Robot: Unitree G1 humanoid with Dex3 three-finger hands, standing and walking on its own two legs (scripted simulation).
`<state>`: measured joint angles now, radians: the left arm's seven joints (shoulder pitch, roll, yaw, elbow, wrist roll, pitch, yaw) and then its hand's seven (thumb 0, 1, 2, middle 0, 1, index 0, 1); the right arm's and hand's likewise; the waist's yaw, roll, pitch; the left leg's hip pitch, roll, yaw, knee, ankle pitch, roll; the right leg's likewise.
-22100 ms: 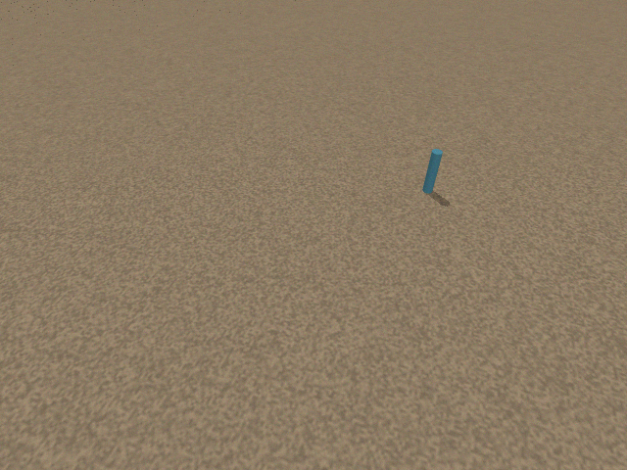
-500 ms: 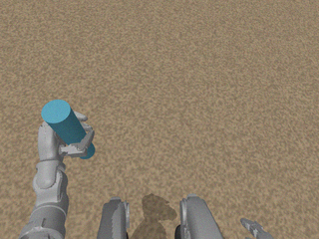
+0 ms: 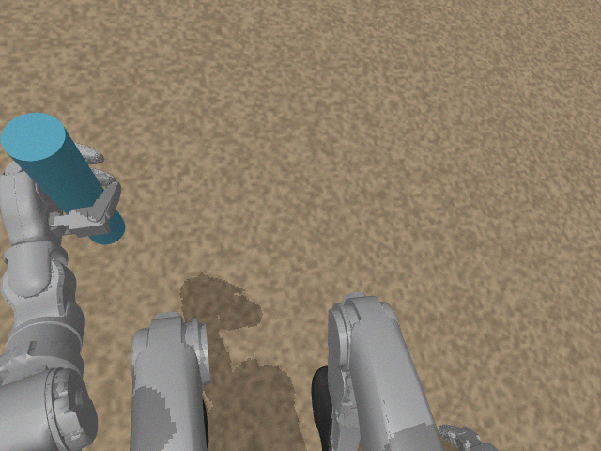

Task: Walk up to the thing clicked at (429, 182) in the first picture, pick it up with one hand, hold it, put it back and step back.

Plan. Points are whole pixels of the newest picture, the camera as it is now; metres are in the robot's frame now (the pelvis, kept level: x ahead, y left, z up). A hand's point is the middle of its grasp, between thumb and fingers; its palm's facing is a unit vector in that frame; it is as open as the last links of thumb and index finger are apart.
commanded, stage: crouch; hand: left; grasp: from the side
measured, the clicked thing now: (79, 193) +0.47 +0.24 -0.04
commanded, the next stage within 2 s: lower in 0.70 s
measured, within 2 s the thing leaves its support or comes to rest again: neither
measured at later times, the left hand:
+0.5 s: hand (106, 206) +0.49 +0.23 -0.13, palm faces +0.14 -0.99 -0.03, open 6.8 cm
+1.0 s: hand (121, 215) +0.50 +0.23 -0.18, palm faces +0.16 -0.99 -0.01, open 6.8 cm
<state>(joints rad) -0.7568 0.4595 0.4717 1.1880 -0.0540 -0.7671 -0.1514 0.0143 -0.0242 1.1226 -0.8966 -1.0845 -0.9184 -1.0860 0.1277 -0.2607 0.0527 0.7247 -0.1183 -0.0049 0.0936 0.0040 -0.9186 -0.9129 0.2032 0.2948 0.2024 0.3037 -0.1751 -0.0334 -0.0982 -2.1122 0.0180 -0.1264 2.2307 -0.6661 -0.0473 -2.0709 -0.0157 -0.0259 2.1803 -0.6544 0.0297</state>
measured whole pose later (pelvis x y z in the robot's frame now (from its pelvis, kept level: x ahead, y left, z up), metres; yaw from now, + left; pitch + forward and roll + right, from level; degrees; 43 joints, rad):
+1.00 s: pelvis +0.00 +0.02 -0.08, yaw -6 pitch +25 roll -12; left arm -0.78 0.65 0.51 1.27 -0.03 -0.81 -0.10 0.01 -0.03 1.13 -0.90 -1.08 -0.92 -1.08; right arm 0.04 -0.32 0.25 0.66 -0.22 0.06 0.14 0.00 -0.91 -0.91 0.21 0.30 0.20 0.30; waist -0.26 -0.10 0.11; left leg -2.28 0.00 -0.25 2.53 -0.70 -0.04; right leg -2.18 0.02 -0.10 2.38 -0.65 0.07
